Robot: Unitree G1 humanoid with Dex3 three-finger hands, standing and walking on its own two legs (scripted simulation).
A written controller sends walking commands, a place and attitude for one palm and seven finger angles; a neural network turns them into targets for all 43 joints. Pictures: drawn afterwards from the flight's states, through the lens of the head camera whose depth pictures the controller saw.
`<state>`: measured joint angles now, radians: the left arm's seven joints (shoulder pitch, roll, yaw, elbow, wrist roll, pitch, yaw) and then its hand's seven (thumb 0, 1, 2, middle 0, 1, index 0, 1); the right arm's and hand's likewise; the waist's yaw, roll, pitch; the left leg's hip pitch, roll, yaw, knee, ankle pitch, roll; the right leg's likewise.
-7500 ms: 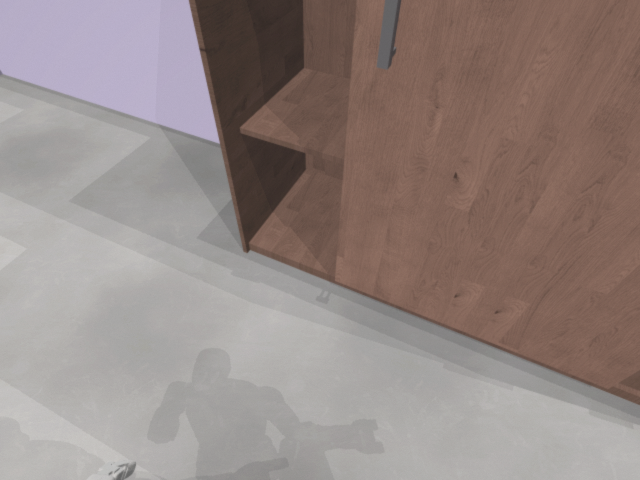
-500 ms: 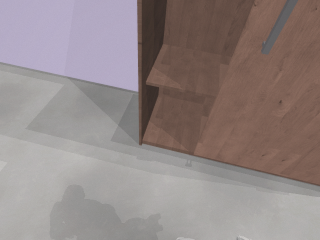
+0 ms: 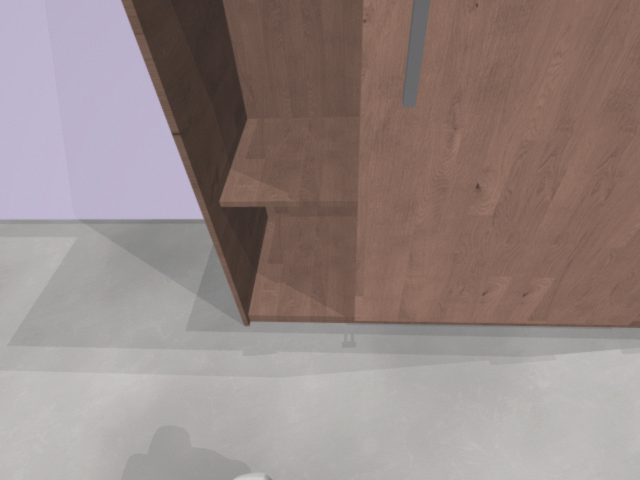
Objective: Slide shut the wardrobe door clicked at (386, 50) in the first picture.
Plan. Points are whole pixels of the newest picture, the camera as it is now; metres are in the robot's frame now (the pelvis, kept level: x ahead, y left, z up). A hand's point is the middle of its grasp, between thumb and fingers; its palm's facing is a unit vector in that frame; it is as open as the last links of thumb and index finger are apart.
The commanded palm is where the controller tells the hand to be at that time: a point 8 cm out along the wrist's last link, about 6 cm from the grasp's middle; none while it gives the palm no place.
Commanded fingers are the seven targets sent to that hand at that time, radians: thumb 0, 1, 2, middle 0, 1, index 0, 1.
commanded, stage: take the last steps up to it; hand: right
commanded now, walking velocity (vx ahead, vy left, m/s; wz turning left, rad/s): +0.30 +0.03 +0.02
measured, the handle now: (416, 25) +0.73 -0.14 +0.25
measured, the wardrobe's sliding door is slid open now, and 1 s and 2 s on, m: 0.38 0.38 0.38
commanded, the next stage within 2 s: come to a stop and stand still in 0.44 s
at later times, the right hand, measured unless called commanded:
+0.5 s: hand (425, 423) +0.25 -0.14 -0.19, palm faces +0.04 +0.98 -0.17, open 7.3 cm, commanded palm none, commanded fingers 0.00 -0.90 -0.90 0.20 0.30 0.20 0.30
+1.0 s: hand (456, 424) +0.25 -0.19 -0.18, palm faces +0.02 +0.97 -0.23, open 7.4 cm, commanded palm none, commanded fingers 0.00 -0.90 -0.90 0.20 0.30 0.20 0.30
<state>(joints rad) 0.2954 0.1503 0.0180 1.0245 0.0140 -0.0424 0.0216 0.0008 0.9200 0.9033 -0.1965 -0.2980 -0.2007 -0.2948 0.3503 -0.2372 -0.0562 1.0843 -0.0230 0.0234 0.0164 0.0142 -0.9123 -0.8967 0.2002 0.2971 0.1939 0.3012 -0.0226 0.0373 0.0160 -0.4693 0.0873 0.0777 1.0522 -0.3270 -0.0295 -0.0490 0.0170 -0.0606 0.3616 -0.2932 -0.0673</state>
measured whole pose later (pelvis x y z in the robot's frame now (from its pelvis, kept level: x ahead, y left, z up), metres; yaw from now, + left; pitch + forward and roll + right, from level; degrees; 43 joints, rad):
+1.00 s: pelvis +0.21 +0.01 -0.01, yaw +3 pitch +0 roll +1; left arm 0.08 0.14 0.05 0.99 0.02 0.03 0.04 0.00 0.91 0.90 -0.20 -0.30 -0.20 -0.30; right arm 0.22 -0.21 -0.07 1.00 -0.01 0.07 -0.02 0.01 -0.91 -0.90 0.20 0.30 0.20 0.30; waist -0.02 0.00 0.10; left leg -0.38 0.01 0.01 0.97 -0.50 -0.04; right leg -0.33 -0.07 -0.10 0.47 -0.13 -0.02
